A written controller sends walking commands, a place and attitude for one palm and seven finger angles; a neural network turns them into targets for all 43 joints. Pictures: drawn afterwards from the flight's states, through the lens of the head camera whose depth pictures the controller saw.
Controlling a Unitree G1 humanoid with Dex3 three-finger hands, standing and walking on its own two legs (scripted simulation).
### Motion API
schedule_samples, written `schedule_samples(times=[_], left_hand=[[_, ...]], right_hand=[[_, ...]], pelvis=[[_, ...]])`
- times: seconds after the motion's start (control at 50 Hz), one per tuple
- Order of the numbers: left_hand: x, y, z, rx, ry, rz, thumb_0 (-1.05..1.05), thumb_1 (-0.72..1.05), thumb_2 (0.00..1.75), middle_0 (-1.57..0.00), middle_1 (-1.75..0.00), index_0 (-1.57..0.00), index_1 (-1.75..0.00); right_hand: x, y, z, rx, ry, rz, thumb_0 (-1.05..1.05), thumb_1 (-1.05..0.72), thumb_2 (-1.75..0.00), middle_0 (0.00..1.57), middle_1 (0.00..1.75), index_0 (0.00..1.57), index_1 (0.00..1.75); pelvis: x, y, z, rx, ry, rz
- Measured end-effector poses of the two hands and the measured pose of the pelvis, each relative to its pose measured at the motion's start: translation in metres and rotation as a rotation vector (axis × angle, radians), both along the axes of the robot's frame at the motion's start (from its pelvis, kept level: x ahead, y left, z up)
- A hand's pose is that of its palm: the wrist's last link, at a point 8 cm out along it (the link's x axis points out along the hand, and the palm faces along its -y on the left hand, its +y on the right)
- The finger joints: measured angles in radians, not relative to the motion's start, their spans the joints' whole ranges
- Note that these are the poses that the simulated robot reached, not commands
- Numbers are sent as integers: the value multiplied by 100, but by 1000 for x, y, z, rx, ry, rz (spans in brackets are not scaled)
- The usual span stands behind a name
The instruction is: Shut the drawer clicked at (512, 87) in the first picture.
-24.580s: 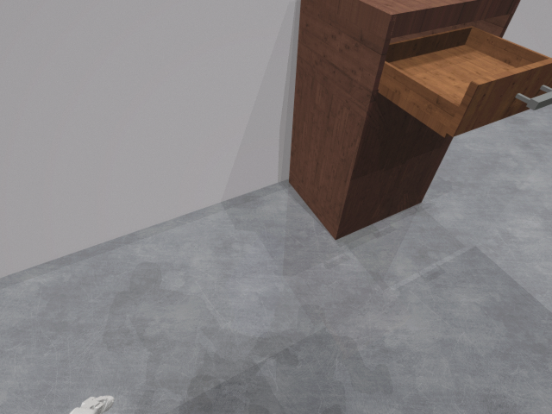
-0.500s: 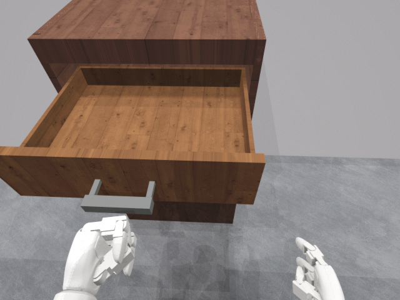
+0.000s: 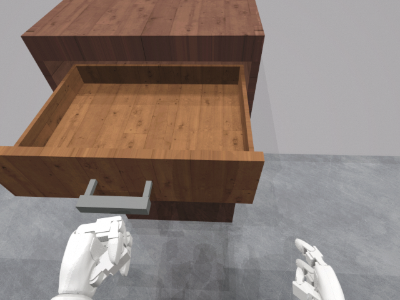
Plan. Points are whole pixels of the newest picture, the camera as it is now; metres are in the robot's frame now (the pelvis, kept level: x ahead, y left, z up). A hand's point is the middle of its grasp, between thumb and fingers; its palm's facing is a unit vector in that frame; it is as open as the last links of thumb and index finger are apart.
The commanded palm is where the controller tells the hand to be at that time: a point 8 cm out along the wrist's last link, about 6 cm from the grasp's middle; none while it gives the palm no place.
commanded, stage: push the drawer shut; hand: left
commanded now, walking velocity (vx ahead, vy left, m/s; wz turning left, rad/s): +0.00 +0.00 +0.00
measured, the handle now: (117, 194) +0.28 +0.16 +0.10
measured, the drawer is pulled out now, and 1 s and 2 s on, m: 0.29 0.21 0.09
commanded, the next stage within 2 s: none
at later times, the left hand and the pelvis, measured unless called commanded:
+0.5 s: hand (133, 231) +0.22 +0.12 +0.09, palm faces -0.02 -1.00 -0.04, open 3.2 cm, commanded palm +0.21 +0.18 +0.10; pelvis +0.00 +0.00 +0.00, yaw +1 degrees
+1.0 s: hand (141, 194) +0.29 +0.12 +0.09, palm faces -0.03 -1.00 -0.04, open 3.2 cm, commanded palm +0.27 +0.17 +0.10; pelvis -0.01 +0.01 +0.01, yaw +0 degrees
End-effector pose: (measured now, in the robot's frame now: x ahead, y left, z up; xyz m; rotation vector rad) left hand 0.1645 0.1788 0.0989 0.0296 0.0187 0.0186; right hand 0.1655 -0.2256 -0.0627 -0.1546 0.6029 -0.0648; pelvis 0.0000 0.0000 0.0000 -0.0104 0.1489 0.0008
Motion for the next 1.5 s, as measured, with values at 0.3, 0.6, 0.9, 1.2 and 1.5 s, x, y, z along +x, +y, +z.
schedule_samples(times=[0.3, 0.6, 0.9, 1.2, 1.5], left_hand=[[23, -3, -3, 16, -21, -39, 1, 88, 90, -140, -160, -140, -160], [44, -1, -4, 14, -33, -43, 2, 84, 93, -140, -160, -140, -160], [90, 0, -4, 13, -33, -56, 1, 83, 94, -141, -160, -140, -160], [125, -5, -4, 5, -35, -47, 2, 87, 94, -140, -160, -140, -160], [157, -7, -3, 12, -34, -29, 2, 86, 95, -141, -160, -140, -160]], right_hand=[[-6, -6, -3, -13, 19, -3, 2, -91, -90, 20, 30, 21, 30], [-12, -7, -5, -27, 48, 11, 2, -91, -90, 20, 30, 21, 30], [-20, -1, -4, -24, 87, 3, 2, -91, -90, 20, 30, 21, 30], [-35, -3, -9, -29, 165, -32, 2, -91, -90, 20, 30, 21, 30], [-50, -6, -16, -27, 238, -62, 1, -91, -90, 20, 30, 21, 30]], pelvis=[[-3, -4, 0, 0, 2, 3], [-8, -2, 5, 0, -11, 12], [-15, 3, 10, 1, -27, 8], [-11, 8, 15, 4, -25, -5], [-13, 9, 16, 5, -16, -7]])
